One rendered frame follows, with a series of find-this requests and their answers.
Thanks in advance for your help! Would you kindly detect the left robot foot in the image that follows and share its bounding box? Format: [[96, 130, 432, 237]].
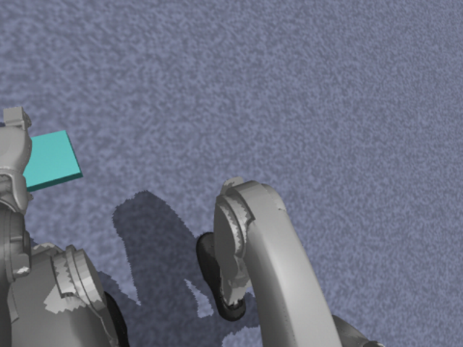
[[104, 291, 130, 347]]

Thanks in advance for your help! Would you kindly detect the carton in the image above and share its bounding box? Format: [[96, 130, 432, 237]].
[[23, 130, 83, 192]]

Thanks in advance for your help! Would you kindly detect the right robot foot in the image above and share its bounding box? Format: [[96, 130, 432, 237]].
[[196, 232, 246, 322]]

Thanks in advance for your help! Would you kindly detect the left robot arm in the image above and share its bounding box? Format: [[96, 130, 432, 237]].
[[0, 168, 32, 347]]

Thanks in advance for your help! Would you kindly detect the right robot hand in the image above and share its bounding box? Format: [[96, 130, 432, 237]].
[[332, 315, 369, 347]]

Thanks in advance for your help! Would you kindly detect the left robot hand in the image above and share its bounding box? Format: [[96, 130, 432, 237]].
[[0, 106, 33, 201]]

